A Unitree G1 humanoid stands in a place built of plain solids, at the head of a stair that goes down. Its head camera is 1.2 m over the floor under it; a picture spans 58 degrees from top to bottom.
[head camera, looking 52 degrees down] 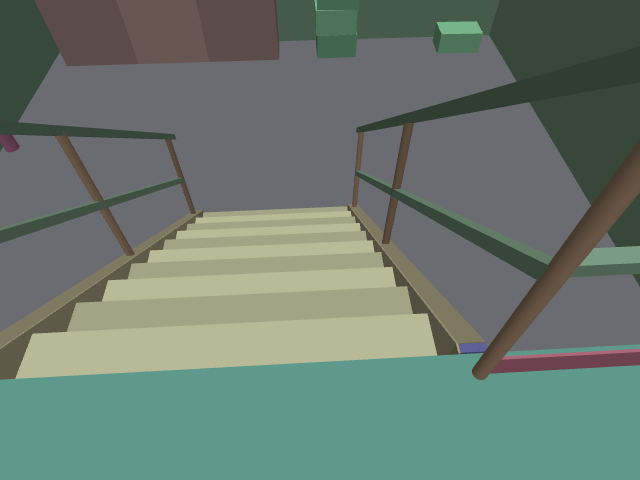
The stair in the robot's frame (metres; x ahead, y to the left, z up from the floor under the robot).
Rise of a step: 0.19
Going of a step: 0.24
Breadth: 1.39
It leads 3 degrees to the left of straight ahead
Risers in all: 11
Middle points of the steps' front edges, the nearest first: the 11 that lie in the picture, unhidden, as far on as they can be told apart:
0.48 0.29 0.00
0.71 0.31 -0.19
0.95 0.32 -0.39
1.18 0.34 -0.58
1.42 0.35 -0.77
1.65 0.36 -0.97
1.89 0.38 -1.16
2.12 0.39 -1.35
2.36 0.40 -1.54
2.59 0.42 -1.74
2.82 0.43 -1.93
